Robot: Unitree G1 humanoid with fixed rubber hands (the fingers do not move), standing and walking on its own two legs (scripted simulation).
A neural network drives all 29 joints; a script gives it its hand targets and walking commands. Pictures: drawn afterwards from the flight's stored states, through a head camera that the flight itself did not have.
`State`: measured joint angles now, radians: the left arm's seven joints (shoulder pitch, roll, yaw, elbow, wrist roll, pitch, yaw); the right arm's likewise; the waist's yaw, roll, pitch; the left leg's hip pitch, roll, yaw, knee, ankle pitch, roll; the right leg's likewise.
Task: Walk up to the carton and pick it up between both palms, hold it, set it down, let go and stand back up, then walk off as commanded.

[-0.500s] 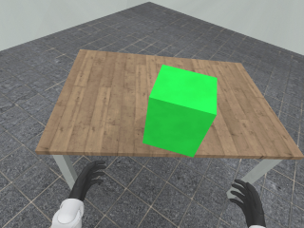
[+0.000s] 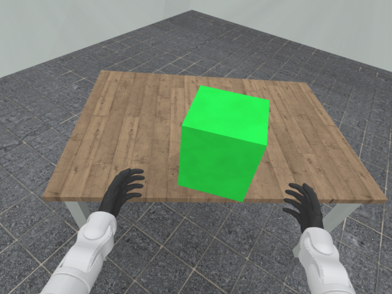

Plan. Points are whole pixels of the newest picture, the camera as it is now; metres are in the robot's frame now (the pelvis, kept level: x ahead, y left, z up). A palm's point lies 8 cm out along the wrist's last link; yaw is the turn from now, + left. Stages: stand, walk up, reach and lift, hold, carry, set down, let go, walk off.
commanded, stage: reach and lift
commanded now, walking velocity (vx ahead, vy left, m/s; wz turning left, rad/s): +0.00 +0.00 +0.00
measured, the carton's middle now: (221, 144) +0.55 -0.07 -0.03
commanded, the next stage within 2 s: none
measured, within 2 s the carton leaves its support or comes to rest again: neither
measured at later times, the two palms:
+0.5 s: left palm (127, 171) +0.37 +0.17 +0.04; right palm (313, 192) +0.33 -0.25 +0.05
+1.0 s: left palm (131, 137) +0.42 +0.17 +0.09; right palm (307, 165) +0.38 -0.24 +0.08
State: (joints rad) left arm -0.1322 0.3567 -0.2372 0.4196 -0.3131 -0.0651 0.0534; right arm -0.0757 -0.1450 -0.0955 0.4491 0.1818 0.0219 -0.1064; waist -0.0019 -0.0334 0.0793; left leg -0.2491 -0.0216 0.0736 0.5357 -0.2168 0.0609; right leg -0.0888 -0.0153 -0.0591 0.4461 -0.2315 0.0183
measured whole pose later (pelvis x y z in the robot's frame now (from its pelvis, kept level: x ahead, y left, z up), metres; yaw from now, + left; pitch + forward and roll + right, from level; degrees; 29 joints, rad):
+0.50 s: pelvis +0.03 -0.03 +0.00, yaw -1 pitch -5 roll -2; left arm -0.36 0.38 -0.20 0.62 -0.32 0.02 -0.01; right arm -0.23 -0.15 -0.09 0.45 0.20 0.13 -0.21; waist 0.00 -0.03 0.08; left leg -0.25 0.00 0.07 0.54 -0.21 0.06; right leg -0.10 0.01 -0.06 0.47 -0.29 0.01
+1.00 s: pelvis +0.05 -0.03 +0.00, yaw -1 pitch -3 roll -2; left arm -0.51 0.40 -0.11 0.52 -0.32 0.17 -0.05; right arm -0.37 -0.15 -0.09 0.44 0.27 0.14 -0.25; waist 0.00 -0.03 0.08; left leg -0.26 0.01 0.07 0.54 -0.23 0.05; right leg -0.10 0.01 -0.06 0.45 -0.30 0.00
